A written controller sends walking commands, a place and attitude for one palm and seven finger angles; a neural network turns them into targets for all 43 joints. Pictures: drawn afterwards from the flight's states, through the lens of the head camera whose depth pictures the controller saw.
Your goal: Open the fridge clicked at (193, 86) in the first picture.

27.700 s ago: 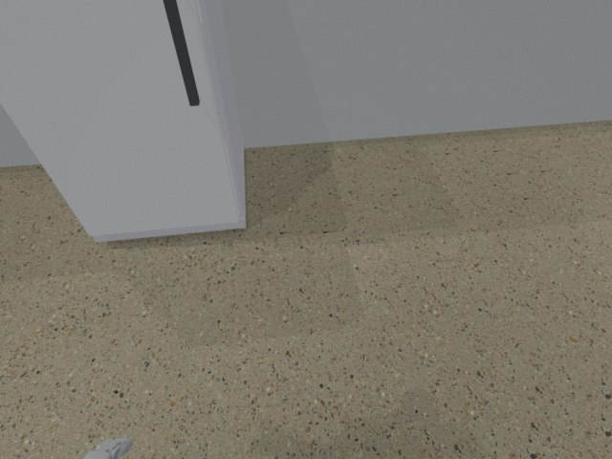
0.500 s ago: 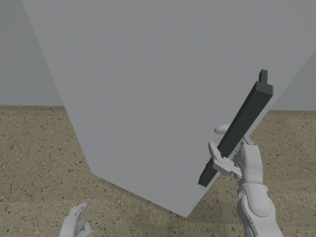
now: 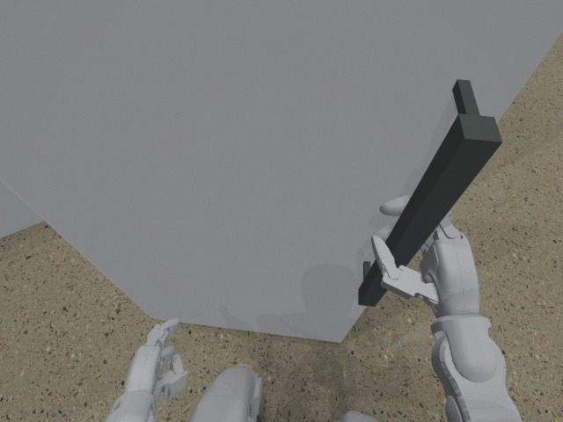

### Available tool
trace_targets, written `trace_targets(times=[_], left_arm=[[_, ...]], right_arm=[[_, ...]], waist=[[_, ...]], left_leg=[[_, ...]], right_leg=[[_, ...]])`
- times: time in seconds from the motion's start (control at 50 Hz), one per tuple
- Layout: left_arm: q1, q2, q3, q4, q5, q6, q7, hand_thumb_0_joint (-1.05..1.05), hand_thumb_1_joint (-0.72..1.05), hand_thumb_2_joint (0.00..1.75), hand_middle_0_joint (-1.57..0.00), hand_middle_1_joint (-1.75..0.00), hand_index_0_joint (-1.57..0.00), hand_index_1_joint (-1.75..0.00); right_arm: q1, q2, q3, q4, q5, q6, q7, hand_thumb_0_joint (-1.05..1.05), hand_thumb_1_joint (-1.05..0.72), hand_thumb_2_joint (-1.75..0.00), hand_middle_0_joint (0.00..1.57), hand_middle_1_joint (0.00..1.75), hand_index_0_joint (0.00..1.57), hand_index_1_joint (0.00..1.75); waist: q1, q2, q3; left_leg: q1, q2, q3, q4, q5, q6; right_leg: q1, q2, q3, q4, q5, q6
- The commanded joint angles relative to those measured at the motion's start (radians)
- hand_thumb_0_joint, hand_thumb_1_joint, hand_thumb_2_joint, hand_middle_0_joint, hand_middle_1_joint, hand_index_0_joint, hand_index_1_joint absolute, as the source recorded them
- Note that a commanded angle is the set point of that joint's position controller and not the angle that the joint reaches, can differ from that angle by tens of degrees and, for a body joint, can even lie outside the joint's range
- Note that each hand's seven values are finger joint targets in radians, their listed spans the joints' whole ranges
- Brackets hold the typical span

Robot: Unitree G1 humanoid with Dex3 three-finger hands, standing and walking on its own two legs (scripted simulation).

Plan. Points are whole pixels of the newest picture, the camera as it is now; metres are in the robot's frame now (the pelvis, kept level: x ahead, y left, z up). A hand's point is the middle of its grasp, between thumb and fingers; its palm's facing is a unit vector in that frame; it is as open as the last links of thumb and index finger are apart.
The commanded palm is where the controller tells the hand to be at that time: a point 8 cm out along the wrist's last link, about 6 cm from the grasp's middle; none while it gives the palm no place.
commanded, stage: walk backward, drawing the door open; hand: right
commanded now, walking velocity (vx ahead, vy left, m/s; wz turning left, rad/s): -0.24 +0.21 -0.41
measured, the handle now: (399, 228) +0.34 -0.10 +0.11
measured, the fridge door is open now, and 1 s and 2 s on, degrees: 38 66 77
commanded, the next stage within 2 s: stop walking and hold the door back in 1.26 s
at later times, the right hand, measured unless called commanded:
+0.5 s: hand (353, 366) +0.18 -0.04 +0.11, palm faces +0.46 +0.86 -0.21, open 6.5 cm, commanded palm +0.12 -0.08 +0.11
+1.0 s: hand out of the picture +0.05 +0.03 +0.11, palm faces +0.79 +0.52 -0.32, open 6.6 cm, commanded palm -0.02 +0.03 +0.11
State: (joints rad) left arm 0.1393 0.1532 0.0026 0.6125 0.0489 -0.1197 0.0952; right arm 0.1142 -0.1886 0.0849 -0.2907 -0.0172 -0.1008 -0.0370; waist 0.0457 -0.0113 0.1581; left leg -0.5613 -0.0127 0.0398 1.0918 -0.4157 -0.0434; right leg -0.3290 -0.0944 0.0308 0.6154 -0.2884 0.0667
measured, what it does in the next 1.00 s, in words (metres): steps to the left, turning right: left foot, then right foot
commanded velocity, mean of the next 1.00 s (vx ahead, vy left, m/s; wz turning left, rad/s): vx -0.23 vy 0.21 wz -0.65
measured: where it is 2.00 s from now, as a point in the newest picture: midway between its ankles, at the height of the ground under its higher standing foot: outside the picture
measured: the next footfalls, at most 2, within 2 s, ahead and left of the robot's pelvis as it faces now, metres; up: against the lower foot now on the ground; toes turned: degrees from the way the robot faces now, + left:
left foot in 0.12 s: +0.08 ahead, +0.22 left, +0.00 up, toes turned -3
right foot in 0.44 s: -0.04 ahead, +0.08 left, +0.00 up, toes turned -26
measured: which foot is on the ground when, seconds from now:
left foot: up 0.00-0.10, down 0.12-0.44, up 0.46-0.72, down 0.74-1.00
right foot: down 0.00-0.14, up 0.16-0.42, down 0.44-0.74, up 0.76-1.00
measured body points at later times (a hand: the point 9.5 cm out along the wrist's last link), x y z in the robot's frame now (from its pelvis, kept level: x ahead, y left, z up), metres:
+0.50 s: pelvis -0.03 +0.20 +0.00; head +0.02 +0.18 +0.44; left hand +0.22 +0.37 -0.09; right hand +0.15 -0.09 +0.12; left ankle +0.03 +0.25 -0.70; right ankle -0.07 +0.10 -0.73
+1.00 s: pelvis -0.01 +0.37 +0.01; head +0.02 +0.35 +0.45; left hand +0.28 +0.47 -0.08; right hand +0.00 +0.01 +0.13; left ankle +0.07 +0.43 -0.73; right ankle -0.08 +0.30 -0.69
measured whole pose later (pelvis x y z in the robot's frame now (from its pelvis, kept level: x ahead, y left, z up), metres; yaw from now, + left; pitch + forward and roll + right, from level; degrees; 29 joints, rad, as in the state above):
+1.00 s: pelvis -0.01 +0.37 +0.01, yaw -39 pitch +0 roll +0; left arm 0.18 0.25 0.03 0.62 0.01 -0.06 0.12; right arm 0.32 -0.29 -0.24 -0.27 0.06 -0.09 -0.12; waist 0.03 0.00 0.08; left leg -0.31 0.10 0.22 0.58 -0.26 0.03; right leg -0.38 -0.01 -0.10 0.86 -0.52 0.05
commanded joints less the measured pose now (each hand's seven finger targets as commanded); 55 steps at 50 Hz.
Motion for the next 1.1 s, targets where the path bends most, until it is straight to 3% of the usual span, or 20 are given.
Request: trace_targets(times=[0.0, 0.08, 0.12, 0.14, 0.2, 0.32, 0.38, 0.4, 0.42, 0.44, 0.54, 0.68, 0.74, 0.76, 0.8, 0.98, 1.0, 1.02, 1.04, 1.08], left_arm=[[-0.039, 0.154, 0.063, -0.129, -0.031, -0.042, -0.014, 0.00, 0.90, 0.90, -0.20, -0.30, -0.20, -0.30], [-0.019, 0.127, 0.047, -0.147, -0.062, -0.037, -0.011, 0.00, 0.90, 0.90, -0.20, -0.30, -0.20, -0.30], [-0.040, 0.072, 0.026, -0.155, -0.062, -0.020, -0.015, 0.00, 0.90, 0.90, -0.20, -0.30, -0.20, -0.30], [-0.045, 0.094, 0.065, -0.160, -0.058, -0.026, -0.004, 0.00, 0.90, 0.90, -0.20, -0.30, -0.20, -0.30], [-0.082, 0.050, 0.018, -0.145, -0.041, -0.030, 0.005, 0.00, 0.90, 0.90, -0.20, -0.30, -0.20, -0.30], [-0.045, 0.077, 0.013, -0.177, -0.027, -0.004, 0.031, 0.00, 0.90, 0.90, -0.20, -0.30, -0.20, -0.30], [0.010, 0.103, 0.024, -0.185, -0.027, -0.011, 0.035, 0.00, 0.90, 0.90, -0.20, -0.30, -0.20, -0.30], [0.044, 0.112, 0.028, -0.190, -0.030, -0.010, 0.035, 0.00, 0.90, 0.90, -0.20, -0.30, -0.20, -0.30], [0.021, 0.161, 0.045, -0.214, -0.020, -0.017, 0.030, 0.00, 0.90, 0.90, -0.20, -0.30, -0.20, -0.30], [-0.002, 0.158, 0.034, -0.205, -0.006, -0.021, 0.019, 0.00, 0.90, 0.90, -0.20, -0.30, -0.20, -0.30], [-0.007, 0.157, 0.048, -0.137, -0.025, -0.023, 0.002, 0.00, 0.90, 0.90, -0.20, -0.30, -0.20, -0.30], [-0.002, 0.155, 0.041, -0.147, -0.048, -0.045, -0.009, 0.00, 0.90, 0.90, -0.20, -0.30, -0.20, -0.30], [-0.044, 0.109, 0.044, -0.142, -0.050, -0.028, -0.007, 0.00, 0.90, 0.90, -0.20, -0.30, -0.20, -0.30], [-0.043, 0.132, 0.065, -0.132, -0.047, -0.031, -0.003, 0.00, 0.90, 0.90, -0.20, -0.30, -0.20, -0.30], [-0.070, 0.094, 0.033, -0.126, -0.043, -0.015, -0.005, 0.00, 0.90, 0.90, -0.20, -0.30, -0.20, -0.30], [-0.011, 0.131, 0.030, -0.168, -0.036, 0.008, 0.032, 0.00, 0.90, 0.90, -0.20, -0.30, -0.20, -0.30], [0.002, 0.145, 0.032, -0.182, -0.041, 0.011, 0.031, 0.00, 0.90, 0.90, -0.20, -0.30, -0.20, -0.30], [-0.021, 0.180, 0.040, -0.207, -0.044, 0.000, 0.027, 0.00, 0.90, 0.90, -0.20, -0.30, -0.20, -0.30], [-0.005, 0.164, 0.034, -0.181, -0.043, -0.014, 0.009, 0.00, 0.90, 0.90, -0.20, -0.30, -0.20, -0.30], [-0.018, 0.148, 0.035, -0.152, -0.035, -0.037, -0.001, 0.00, 0.90, 0.90, -0.20, -0.30, -0.20, -0.30]], right_arm=[[-0.131, -0.001, -0.053, -0.289, 0.008, -0.070, -0.009, 0.00, -0.90, -0.90, 0.45, 1.40, 0.45, 1.40], [-0.121, -0.091, -0.143, -0.300, 0.016, -0.071, -0.038, 0.00, -0.90, -0.90, 0.45, 1.40, 0.45, 1.40], [-0.091, -0.183, -0.220, -0.310, 0.020, -0.072, -0.058, 0.00, -0.90, -0.90, 0.45, 1.40, 0.45, 1.40], [-0.004, -0.180, -0.252, -0.266, 0.037, -0.055, -0.052, 0.00, -0.90, -0.90, 0.45, 1.40, 0.45, 1.40], [-0.008, -0.139, -0.235, -0.289, 0.029, -0.077, -0.050, 0.00, -0.90, -0.90, 0.45, 1.40, 0.45, 1.40], [0.015, -0.123, -0.229, -0.295, 0.034, -0.074, -0.063, 0.00, -0.90, -0.90, 0.45, 1.40, 0.45, 1.40], [-0.018, -0.130, -0.217, -0.353, 0.043, -0.081, -0.068, 0.00, -0.90, -0.90, 0.45, 1.40, 0.45, 1.40], [-0.027, -0.130, -0.211, -0.362, 0.044, -0.083, -0.071, 0.00, -0.90, -0.90, 0.45, 1.40, 0.45, 1.40], [-0.030, -0.130, -0.211, -0.390, 0.045, -0.094, -0.071, 0.00, -0.90, -0.90, 0.45, 1.40, 0.45, 1.40], [-0.046, -0.163, -0.227, -0.396, 0.017, -0.121, -0.073, 0.00, -0.90, -0.90, 0.45, 1.40, 0.45, 1.40], [-0.001, -0.144, -0.243, -0.317, 0.016, -0.062, -0.058, 0.00, -0.90, -0.90, 0.45, 1.40, 0.45, 1.40], [0.055, -0.237, -0.376, -0.247, 0.048, -0.068, -0.089, 0.00, -0.90, -0.90, 0.45, 1.40, 0.45, 1.40], [0.093, -0.359, -0.495, -0.191, 0.048, -0.063, -0.099, 0.00, -0.90, -0.90, 0.45, 1.40, 0.45, 1.40], [0.127, -0.346, -0.488, -0.169, 0.056, -0.056, -0.097, 0.00, -0.90, -0.90, 0.45, 1.40, 0.45, 1.40], [0.115, -0.289, -0.453, -0.187, 0.054, -0.075, -0.094, 0.00, -0.90, -0.90, 0.45, 1.40, 0.45, 1.40], [0.144, -0.286, -0.448, -0.285, 0.075, -0.085, -0.110, 0.00, -0.90, -0.90, 0.45, 1.40, 0.45, 1.40], [0.124, -0.288, -0.437, -0.333, 0.078, -0.089, -0.115, 0.00, -0.90, -0.90, 0.45, 1.40, 0.45, 1.40], [0.120, -0.296, -0.435, -0.379, 0.084, -0.102, -0.119, 0.00, -0.90, -0.90, 0.45, 1.40, 0.45, 1.40], [0.129, -0.305, -0.433, -0.350, 0.065, -0.121, -0.120, 0.00, -0.90, -0.90, 0.45, 1.40, 0.45, 1.40], [0.058, -0.336, -0.462, -0.380, 0.042, -0.131, -0.111, 0.00, -0.90, -0.90, 0.45, 1.40, 0.45, 1.40]], waist=[[-0.025, -0.227, -0.294], [-0.015, -0.162, -0.344], [-0.016, 0.134, -0.361], [-0.068, 0.448, -0.420], [-0.059, 0.169, -0.364], [-0.053, 0.199, -0.382], [-0.020, 0.056, -0.404], [0.013, -0.026, -0.421], [-0.011, -0.281, -0.394], [-0.044, -0.309, -0.363], [-0.046, -0.241, -0.266], [-0.050, -0.221, -0.280], [-0.080, 0.263, -0.346], [-0.075, 0.321, -0.352], [-0.061, 0.155, -0.315], [-0.031, 0.035, -0.325], [-0.017, -0.064, -0.353], [-0.045, -0.344, -0.346], [-0.065, -0.366, -0.355], [-0.041, -0.380, -0.338]], left_leg=[[0.229, 0.034, -0.032, -0.286, 0.072, -0.009], [0.414, -0.006, 0.065, -0.701, 0.193, -0.025], [0.438, 0.231, -0.113, -0.734, 0.459, 0.075], [0.407, 0.351, -0.295, -0.759, 0.466, 0.174], [0.528, 0.344, -0.143, -0.608, 0.750, 0.262], [0.532, 0.316, -0.040, -0.634, 0.755, 0.232], [0.460, 0.273, 0.021, -0.540, 0.625, 0.180], [0.298, 0.222, 0.057, -0.372, 0.532, 0.111], [-0.026, 0.076, 0.084, -0.143, 0.134, -0.014], [-0.128, 0.065, -0.049, 0.037, -0.161, -0.049], [0.062, 0.056, -0.041, -0.131, 0.058, -0.015], [0.427, -0.009, 0.072, -0.700, 0.218, -0.042], [0.387, 0.395, -0.245, -0.780, 0.464, 0.165], [0.375, 0.427, -0.325, -0.766, 0.434, 0.210], [0.477, 0.376, -0.120, -0.671, 0.619, 0.234], [0.380, 0.294, 0.052, -0.551, 0.537, 0.147], [0.323, 0.237, 0.081, -0.400, 0.456, 0.088], [0.089, 0.081, 0.103, -0.200, 0.070, -0.001], [0.013, 0.051, -0.004, -0.066, -0.228, -0.012], [0.036, 0.051, -0.080, 0.000, -0.151, -0.004]], right_leg=[[0.075, -0.181, 0.138, -0.239, 0.245, -0.151], [0.059, -0.017, 0.043, -0.098, 0.033, -0.092], [-0.115, 0.099, -0.089, 0.213, -0.160, -0.030], [-0.153, 0.140, -0.038, 0.543, -0.336, -0.033], [-0.278, 0.067, -0.022, 0.642, -0.331, -0.022], [-0.104, 0.072, -0.138, 0.227, -0.277, -0.036], [0.081, 0.043, -0.141, -0.132, -0.068, -0.047], [0.289, -0.018, -0.053, -0.255, 0.131, -0.079], [0.483, -0.314, 0.360, -0.325, 0.538, -0.224], [0.472, -0.508, 0.582, -0.325, 0.825, -0.350], [0.226, -0.220, 0.129, -0.261, 0.497, -0.185], [0.033, -0.050, 0.059, -0.121, 0.151, -0.108], [-0.186, 0.132, -0.046, 0.533, -0.334, -0.028], [-0.216, 0.116, 0.023, 0.694, -0.346, -0.027], [-0.279, 0.073, -0.011, 0.709, -0.290, -0.001], [0.102, 0.068, -0.129, -0.117, -0.020, -0.029], [0.217, 0.014, -0.037, -0.247, 0.202, -0.053], [0.340, -0.237, 0.311, -0.298, 0.688, -0.176], [0.363, -0.365, 0.458, -0.293, 0.941, -0.266], [0.270, -0.291, 0.423, -0.285, 0.773, -0.237]])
